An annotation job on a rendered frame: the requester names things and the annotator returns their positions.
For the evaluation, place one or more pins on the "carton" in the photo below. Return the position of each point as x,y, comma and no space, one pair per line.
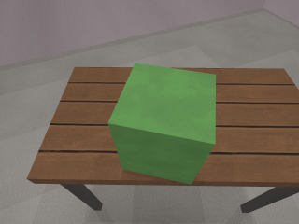
164,123

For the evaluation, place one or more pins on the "table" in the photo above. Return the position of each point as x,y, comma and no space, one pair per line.
256,135

